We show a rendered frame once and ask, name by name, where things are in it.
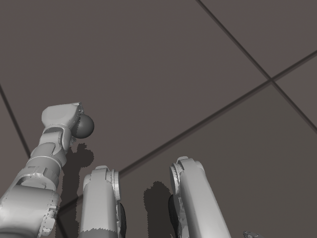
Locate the right robot foot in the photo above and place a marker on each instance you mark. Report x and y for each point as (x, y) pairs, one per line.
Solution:
(173, 216)

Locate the left robot arm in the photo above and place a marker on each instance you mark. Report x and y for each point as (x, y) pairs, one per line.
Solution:
(28, 208)

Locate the left robot hand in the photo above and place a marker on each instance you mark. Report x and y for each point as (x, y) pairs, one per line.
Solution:
(65, 114)

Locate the ball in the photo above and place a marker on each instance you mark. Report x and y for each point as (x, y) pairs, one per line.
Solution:
(83, 128)

